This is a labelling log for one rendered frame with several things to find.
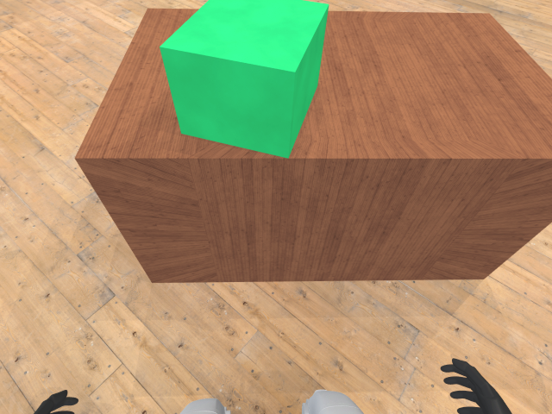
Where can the right robot hand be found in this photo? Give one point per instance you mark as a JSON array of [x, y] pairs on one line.
[[483, 394]]

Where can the left robot hand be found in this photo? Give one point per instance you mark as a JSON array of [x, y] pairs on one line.
[[54, 402]]

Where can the carton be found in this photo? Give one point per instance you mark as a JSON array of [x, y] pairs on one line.
[[244, 72]]

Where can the pedestal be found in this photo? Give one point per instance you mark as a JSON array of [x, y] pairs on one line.
[[425, 154]]

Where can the robot right thigh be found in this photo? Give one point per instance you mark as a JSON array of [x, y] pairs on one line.
[[330, 402]]

